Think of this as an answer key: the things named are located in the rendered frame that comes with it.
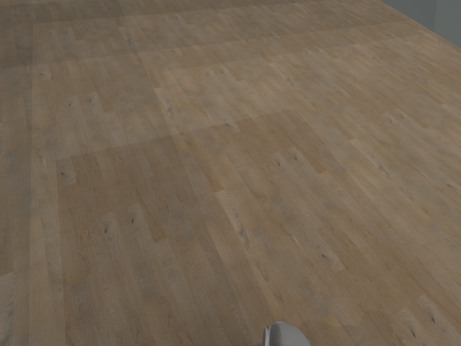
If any robot right thigh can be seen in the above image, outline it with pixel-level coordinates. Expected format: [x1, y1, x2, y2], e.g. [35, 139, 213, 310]
[263, 323, 311, 346]

